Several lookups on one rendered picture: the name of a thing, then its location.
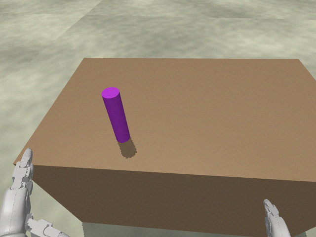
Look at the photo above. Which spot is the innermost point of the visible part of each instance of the left robot hand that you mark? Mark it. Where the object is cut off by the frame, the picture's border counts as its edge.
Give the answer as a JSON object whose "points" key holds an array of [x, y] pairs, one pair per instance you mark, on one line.
{"points": [[15, 216]]}

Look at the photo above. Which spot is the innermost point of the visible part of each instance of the can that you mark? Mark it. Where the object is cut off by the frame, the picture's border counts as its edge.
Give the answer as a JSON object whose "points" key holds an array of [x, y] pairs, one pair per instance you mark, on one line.
{"points": [[114, 107]]}

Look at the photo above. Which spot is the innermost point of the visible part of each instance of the right robot hand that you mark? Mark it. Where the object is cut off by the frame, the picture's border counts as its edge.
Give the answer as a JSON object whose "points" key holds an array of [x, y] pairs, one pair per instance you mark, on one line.
{"points": [[275, 225]]}

